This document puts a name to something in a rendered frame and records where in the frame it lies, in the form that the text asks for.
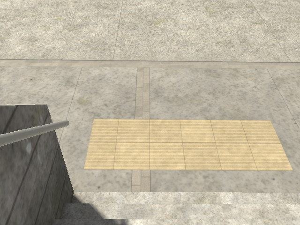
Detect stairs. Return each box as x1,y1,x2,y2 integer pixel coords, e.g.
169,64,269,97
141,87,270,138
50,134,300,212
51,191,300,225

